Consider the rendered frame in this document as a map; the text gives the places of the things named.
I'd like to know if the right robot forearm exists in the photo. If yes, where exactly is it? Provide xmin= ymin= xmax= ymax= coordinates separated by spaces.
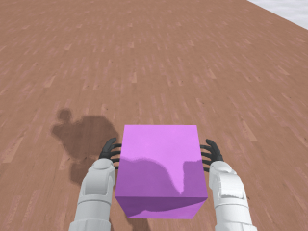
xmin=209 ymin=161 xmax=257 ymax=231

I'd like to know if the right robot hand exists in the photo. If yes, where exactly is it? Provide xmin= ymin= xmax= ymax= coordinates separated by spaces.
xmin=199 ymin=139 xmax=224 ymax=172

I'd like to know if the left robot forearm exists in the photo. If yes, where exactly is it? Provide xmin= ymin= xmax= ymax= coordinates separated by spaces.
xmin=68 ymin=158 xmax=115 ymax=231

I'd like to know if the left robot hand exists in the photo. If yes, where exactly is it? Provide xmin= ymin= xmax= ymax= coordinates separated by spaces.
xmin=98 ymin=137 xmax=122 ymax=170

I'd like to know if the carton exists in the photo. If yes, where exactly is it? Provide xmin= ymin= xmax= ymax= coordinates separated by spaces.
xmin=115 ymin=124 xmax=208 ymax=219

